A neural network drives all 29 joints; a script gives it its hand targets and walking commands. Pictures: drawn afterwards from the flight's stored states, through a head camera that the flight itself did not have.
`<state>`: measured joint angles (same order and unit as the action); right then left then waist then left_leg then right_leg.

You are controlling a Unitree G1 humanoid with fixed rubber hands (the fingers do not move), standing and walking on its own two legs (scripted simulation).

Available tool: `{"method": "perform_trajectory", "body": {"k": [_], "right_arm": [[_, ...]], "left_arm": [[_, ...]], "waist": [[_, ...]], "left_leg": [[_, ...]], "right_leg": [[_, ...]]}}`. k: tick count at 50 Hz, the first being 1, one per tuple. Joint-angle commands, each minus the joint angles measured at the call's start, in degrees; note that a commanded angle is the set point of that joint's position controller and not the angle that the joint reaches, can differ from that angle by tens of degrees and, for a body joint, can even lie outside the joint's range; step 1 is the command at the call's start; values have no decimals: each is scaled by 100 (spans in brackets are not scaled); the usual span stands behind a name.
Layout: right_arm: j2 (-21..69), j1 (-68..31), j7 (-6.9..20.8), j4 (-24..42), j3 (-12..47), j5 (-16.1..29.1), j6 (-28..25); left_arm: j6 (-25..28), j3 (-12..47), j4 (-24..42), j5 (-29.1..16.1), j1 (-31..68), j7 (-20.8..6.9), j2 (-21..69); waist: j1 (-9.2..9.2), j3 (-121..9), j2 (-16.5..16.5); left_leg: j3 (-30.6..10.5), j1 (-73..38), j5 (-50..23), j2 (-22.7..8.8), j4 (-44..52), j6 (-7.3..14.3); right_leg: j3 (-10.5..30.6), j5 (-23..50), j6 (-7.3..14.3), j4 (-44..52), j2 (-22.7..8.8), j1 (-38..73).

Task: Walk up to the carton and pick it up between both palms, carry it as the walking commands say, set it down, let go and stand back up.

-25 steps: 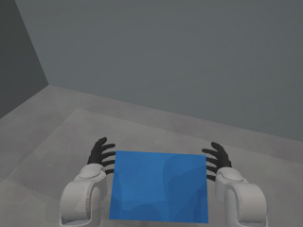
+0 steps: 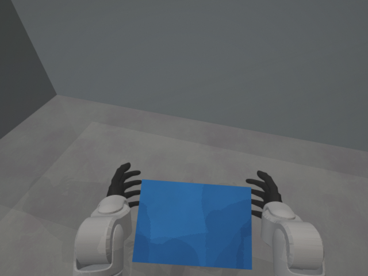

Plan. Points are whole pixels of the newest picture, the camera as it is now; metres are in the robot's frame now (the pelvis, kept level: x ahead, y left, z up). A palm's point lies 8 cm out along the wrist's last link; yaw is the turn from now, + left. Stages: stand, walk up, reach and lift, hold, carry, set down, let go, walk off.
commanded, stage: carry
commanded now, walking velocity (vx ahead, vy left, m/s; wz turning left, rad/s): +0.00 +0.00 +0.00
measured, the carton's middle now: (190, 217) +0.28 +0.01 -0.02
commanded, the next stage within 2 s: none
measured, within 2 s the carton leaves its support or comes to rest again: neither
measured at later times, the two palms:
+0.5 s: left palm (109, 230) +0.21 +0.15 +0.08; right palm (272, 233) +0.20 -0.14 +0.08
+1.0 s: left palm (110, 229) +0.22 +0.16 +0.07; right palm (266, 232) +0.21 -0.13 +0.06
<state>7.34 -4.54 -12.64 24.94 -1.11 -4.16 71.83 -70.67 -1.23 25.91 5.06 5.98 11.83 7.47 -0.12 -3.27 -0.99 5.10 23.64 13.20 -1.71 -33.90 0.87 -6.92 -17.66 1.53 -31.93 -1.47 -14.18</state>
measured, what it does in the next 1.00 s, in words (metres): shifts its weight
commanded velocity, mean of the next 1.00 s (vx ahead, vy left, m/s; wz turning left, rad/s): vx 0.00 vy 0.00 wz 0.00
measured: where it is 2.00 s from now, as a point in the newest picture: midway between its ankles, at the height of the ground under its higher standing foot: outside the picture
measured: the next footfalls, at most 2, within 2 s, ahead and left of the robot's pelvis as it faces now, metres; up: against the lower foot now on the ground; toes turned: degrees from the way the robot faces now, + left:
none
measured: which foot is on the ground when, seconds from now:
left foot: down 0.00-1.00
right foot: down 0.00-1.00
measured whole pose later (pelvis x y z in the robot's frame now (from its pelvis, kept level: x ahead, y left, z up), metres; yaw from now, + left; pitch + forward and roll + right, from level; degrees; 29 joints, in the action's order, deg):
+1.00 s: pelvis -0.06 +0.01 +0.00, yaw +0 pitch +2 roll -1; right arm 7.4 -6.0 -9.8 7.1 -1.8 -7.0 52.3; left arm -50.6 -4.9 7.1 6.8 7.0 9.6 7.5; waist -0.1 -3.9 -0.3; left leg 4.1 22.1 9.6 -2.4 -29.6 0.6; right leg -6.9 -13.0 1.4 -29.6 -1.6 -18.8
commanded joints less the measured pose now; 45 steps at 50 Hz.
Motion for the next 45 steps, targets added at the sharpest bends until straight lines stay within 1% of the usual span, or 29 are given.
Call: {"method": "perform_trajectory", "body": {"k": [1, 2, 4, 5, 6, 8, 9, 11, 13, 15, 18, 19, 20, 22, 23, 24, 26, 27, 29, 31, 34, 35, 36, 37, 38, 40, 42, 43, 45], "right_arm": [[5319, -2704, 1314, 1073, 3523, 1967, -246], [5395, -2556, 1329, 927, 3490, 1937, -241], [4991, -2240, 1341, 72, 3055, 1570, -345], [5393, -2441, 1340, 951, 3457, 1903, -366], [5423, -2203, 1358, 658, 3318, 1875, -366], [5193, -2222, 1345, 572, 3202, 1790, -367], [5051, -2208, 1372, 183, 2957, 1647, -445], [4935, -2304, 1434, -57, 2781, 1517, -666], [4985, -2126, 1477, -233, 2793, 1438, -803], [4450, -2259, 1498, -866, 2387, 1037, -1053], [4878, -2384, 1517, -196, 2712, 1349, -1314], [4948, -2384, 1511, -154, 2821, 1421, -1267], [4607, -2176, 1503, -844, 2420, 1100, -1303], [4340, -2363, 1452, -867, 2288, 1046, -1445], [4502, -2638, 1390, -244, 2481, 1310, -1469], [4353, -2318, 1404, -869, 2277, 1080, -1464], [4387, -2180, 1359, -589, 2271, 1178, -1509], [4151, -2009, 1358, -1092, 2058, 975, -1558], [4216, -2358, 1302, -536, 2152, 1139, -1644], [3878, -2146, 1286, -1158, 1920, 932, -1643], [3663, -2012, 1287, -1509, 1679, 767, -1891], [3997, -2261, 1270, -714, 1958, 1091, -1988], [3715, -2164, 1283, -1330, 1662, 834, -2032], [3945, -2409, 1239, -695, 1905, 1059, -2077], [3617, -2137, 1228, -1291, 1638, 770, -2126], [3642, -2132, 1198, -1093, 1752, 861, -2161], [3416, -1834, 1245, -1755, 1423, 591, -2245], [3519, -2144, 1199, -1151, 1608, 815, -2284], [3581, -1940, 1193, -1121, 1751, 832, -2258]], "left_arm": [[102, 3199, 265, -1921, 1769, -1375, 5516], [135, 3193, 442, -1947, 1965, -1385, 5446], [253, 2833, -296, -1634, 1794, -1393, 5011], [266, 3244, 450, -1937, 1892, -1393, 5427], [304, 3211, 463, -1930, 1964, -1376, 5370], [337, 3045, 243, -1832, 1778, -1375, 5178], [386, 2895, -45, -1752, 1917, -1405, 5062], [588, 2802, -286, -1568, 1988, -1419, 4921], [725, 2920, -209, -1602, 2173, -1451, 5009], [936, 2454, -1282, -1200, 1970, -1516, 4638], [1178, 2957, -474, -1496, 2251, -1494, 5093], [1144, 2945, -502, -1521, 2206, -1477, 5164], [1199, 2652, -927, -1319, 2330, -1477, 4760], [1321, 2402, -1118, -1192, 2271, -1451, 4439], [1314, 2580, -729, -1424, 2336, -1398, 4723], [1300, 2404, -1284, -1197, 2093, -1402, 4525], [1386, 2614, -639, -1393, 2338, -1333, 4539], [1425, 2357, -1259, -1173, 2087, -1323, 4382], [1506, 2457, -812, -1301, 2277, -1267, 4467], [1516, 2144, -1518, -1095, 2007, -1256, 4196], [1766, 1972, -1737, -983, 1973, -1269, 3945], [1869, 2289, -863, -1311, 2305, -1240, 4230], [1896, 1996, -1493, -1054, 2210, -1247, 3962], [1924, 2182, -1041, -1292, 2303, -1227, 4252], [1981, 1885, -1638, -1020, 2034, -1232, 3908], [2040, 1943, -1395, -1099, 2006, -1206, 3908], [2115, 1780, -1919, -932, 1925, -1248, 3707], [2142, 1918, -1503, -1050, 2024, -1188, 3842], [2102, 2057, -1534, -1116, 1782, -1188, 3966]], "waist": [[40, -1044, 852], [11, -1077, 830], [-41, -1342, 481], [-59, -1551, 567], [-40, -1889, 422], [-29, -2071, 615], [-15, -2203, 201], [-8, -1972, -95], [-6, -1489, 4], [-7, -1478, 146], [-2, -1481, -121], [-6, -1338, 39], [-20, -1184, 170], [-43, -1302, 234], [-47, -1321, 213], [-41, -1267, 172], [-42, -1403, -24], [-27, -1465, -194], [-27, -1509, -116], [-16, -1405, 148], [-20, -1665, -203], [-10, -1746, -214], [-13, -1553, -164], [-15, -1662, -96], [-6, -1781, -46], [-21, -1595, 67], [-20, -1589, -112], [-14, -1569, -88], [-6, -1716, -102]], "left_leg": [[-325, -146, 833, -271, -673, -317], [-227, -287, 635, -263, -566, -341], [-105, -584, -440, -208, 347, -310], [-66, -729, -884, -215, 750, -304], [-155, -1002, -1234, -263, 755, -240], [-336, -1248, -1375, -433, 814, -164], [-521, -1449, -1754, -591, 642, -64], [-792, -1368, -1229, -724, 806, 45], [-797, -978, -821, -673, 910, 26], [-700, -914, -526, -586, 850, -6], [-792, -730, -185, -611, 1098, 45], [-715, -778, -40, -517, 1057, 32], [-626, -701, 295, -452, 1024, -7], [-621, -885, 153, -418, 997, 19], [-686, -857, 0, -476, 1019, 15], [-710, -869, 136, -448, 1080, 48], [-775, -892, 127, -499, 1238, 35], [-764, -857, 100, -512, 1219, 70], [-878, -845, -20, -566, 1323, 118], [-770, -766, -65, -534, 1264, 82], [-706, -1038, -737, -545, 1074, 87], [-746, -1074, -862, -562, 1103, 77], [-740, -819, -635, -544, 1103, 81], [-772, -920, -799, -556, 1109, 108], [-734, -974, -793, -568, 1067, 137], [-648, -1028, -725, -543, 985, 60], [-690, -1070, -753, -571, 1067, 108], [-725, -983, -583, -535, 1137, 113], [-766, -983, -531, -550, 1147, 118]], "right_leg": [[1299, 3164, 216, 1170, -1640, 206], [1037, 3115, 181, 1042, -1492, 140], [731, 3561, 43, 586, -1127, 451], [674, 3987, 13, 287, -1033, 720], [643, 4025, -25, 158, -976, 816], [707, 3271, -30, 199, -893, 666], [743, 2613, -1, 210, -838, 435], [670, 819, 19, 459, -624, -33], [756, 650, 34, 673, -685, -165], [824, 666, 47, 834, -764, -212], [790, 183, 17, 826, -727, -130], [912, -22, 16, 978, -793, -358], [1039, -567, 59, 1232, -845, -566], [923, -550, 36, 1229, -808, -506], [931, -496, 52, 1238, -796, -488], [918, -481, 19, 1218, -772, -528], [744, -324, 8, 994, -696, -383], [812, -172, 53, 999, -685, -291], [666, 20, 17, 820, -649, -228], [703, 9, 28, 870, -663, -284], [657, 551, 43, 771, -613, -71], [625, 599, 30, 701, -588, -6], [676, 541, 58, 738, -611, -31], [632, 563, 41, 712, -585, 3], [627, 708, 55, 683, -587, 104], [664, 766, 54, 837, -619, -129], [671, 719, 65, 742, -608, -108], [639, 563, 43, 712, -597, -85], [687, 498, 67, 729, -588, -26]]}}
